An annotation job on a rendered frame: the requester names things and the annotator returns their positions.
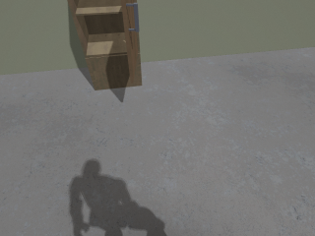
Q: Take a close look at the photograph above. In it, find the handle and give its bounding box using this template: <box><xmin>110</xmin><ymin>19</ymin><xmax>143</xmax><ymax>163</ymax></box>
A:
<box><xmin>126</xmin><ymin>3</ymin><xmax>140</xmax><ymax>32</ymax></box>

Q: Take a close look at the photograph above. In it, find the cupboard door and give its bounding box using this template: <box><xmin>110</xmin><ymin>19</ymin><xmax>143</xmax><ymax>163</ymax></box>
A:
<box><xmin>121</xmin><ymin>0</ymin><xmax>138</xmax><ymax>84</ymax></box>

